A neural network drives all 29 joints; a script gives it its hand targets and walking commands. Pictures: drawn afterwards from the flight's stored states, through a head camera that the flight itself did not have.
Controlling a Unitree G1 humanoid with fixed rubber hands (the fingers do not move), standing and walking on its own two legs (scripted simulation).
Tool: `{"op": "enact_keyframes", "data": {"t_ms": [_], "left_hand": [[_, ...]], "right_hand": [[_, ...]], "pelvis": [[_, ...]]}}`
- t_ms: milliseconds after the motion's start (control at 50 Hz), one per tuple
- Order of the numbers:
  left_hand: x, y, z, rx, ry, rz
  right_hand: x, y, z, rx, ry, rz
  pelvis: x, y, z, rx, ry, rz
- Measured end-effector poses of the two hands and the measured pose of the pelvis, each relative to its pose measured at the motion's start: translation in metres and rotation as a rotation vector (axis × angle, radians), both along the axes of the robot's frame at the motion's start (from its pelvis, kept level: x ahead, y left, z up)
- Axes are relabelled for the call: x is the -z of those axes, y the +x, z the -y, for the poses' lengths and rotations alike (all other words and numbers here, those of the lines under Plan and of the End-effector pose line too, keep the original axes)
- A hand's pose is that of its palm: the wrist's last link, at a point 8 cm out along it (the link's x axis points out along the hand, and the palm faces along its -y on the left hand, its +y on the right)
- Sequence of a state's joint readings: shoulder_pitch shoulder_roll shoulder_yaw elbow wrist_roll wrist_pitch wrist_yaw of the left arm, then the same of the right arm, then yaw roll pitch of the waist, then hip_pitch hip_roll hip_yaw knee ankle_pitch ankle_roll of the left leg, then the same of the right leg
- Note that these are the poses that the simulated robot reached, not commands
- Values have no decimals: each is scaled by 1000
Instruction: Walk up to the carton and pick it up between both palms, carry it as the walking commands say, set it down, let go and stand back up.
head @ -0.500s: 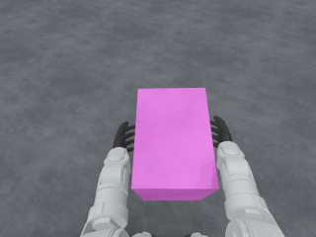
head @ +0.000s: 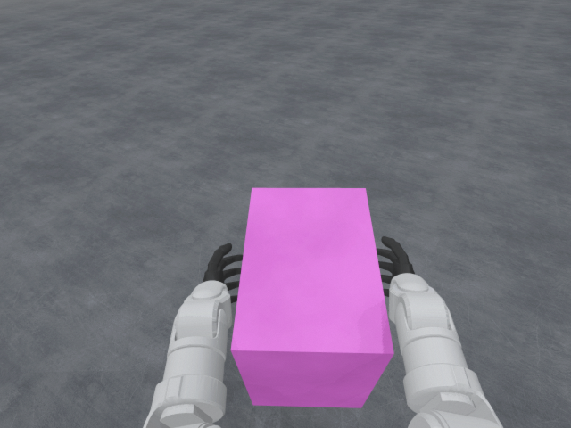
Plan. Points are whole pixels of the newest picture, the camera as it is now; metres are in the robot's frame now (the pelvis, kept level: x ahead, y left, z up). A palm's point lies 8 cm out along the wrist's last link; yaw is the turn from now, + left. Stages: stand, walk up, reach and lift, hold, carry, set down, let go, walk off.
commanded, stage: reach and lift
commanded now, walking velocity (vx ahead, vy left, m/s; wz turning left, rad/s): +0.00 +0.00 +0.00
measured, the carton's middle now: (307, 300) +0.34 +0.02 -0.03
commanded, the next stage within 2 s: hold in 1.40 s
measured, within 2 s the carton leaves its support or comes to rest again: neither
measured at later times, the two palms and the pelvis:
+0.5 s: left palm (224, 288) +0.30 +0.13 +0.06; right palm (418, 286) +0.31 -0.14 +0.06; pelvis -0.01 +0.00 +0.00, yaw +1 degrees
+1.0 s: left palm (222, 284) +0.30 +0.14 +0.06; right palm (415, 289) +0.31 -0.14 +0.06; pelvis +0.00 +0.01 +0.00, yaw +1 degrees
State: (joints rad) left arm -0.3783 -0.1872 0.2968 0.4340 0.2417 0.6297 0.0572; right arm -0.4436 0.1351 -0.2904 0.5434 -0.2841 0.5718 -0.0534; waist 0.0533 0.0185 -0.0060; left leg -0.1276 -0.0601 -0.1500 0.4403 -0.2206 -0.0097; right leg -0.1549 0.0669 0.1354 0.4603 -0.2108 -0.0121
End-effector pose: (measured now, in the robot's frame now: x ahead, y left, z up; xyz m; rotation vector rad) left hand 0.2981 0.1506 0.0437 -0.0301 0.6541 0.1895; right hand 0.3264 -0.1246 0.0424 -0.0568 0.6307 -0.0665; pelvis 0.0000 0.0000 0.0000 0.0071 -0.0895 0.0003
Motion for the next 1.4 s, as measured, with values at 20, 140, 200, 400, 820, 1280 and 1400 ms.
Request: {"op": "enact_keyframes", "data": {"t_ms": [20, 140, 200, 400, 820, 1280, 1400], "left_hand": [[-2, -1, 0, 0, -1, 0], [-15, -5, 1, -2, -6, 3], [-17, -6, 3, -4, -10, 0], [-15, -5, 11, 22, -11, -10], [-14, 4, 15, 67, -14, -2], [-16, -2, 15, 82, -13, -3], [-16, -6, 16, 84, -12, -1]], "right_hand": [[-2, -1, 0, 0, 0, 0], [-15, -6, 1, 6, 6, 2], [-18, -7, 3, 9, 8, -1], [-17, -12, 12, 38, 13, -11], [-16, -17, 16, 88, 14, -4], [-14, -29, 16, 103, 14, -5], [-14, -33, 18, 107, 16, -3]], "pelvis": [[0, 0, 0, -1, 0, 9], [0, -2, 0, -4, 0, 51], [0, -4, 0, -5, 0, 63], [1, -8, 1, -13, -3, 68], [1, -2, -6, -12, -10, 46], [1, -5, -8, -7, -8, 50], [1, -8, -6, -8, -8, 53]]}}
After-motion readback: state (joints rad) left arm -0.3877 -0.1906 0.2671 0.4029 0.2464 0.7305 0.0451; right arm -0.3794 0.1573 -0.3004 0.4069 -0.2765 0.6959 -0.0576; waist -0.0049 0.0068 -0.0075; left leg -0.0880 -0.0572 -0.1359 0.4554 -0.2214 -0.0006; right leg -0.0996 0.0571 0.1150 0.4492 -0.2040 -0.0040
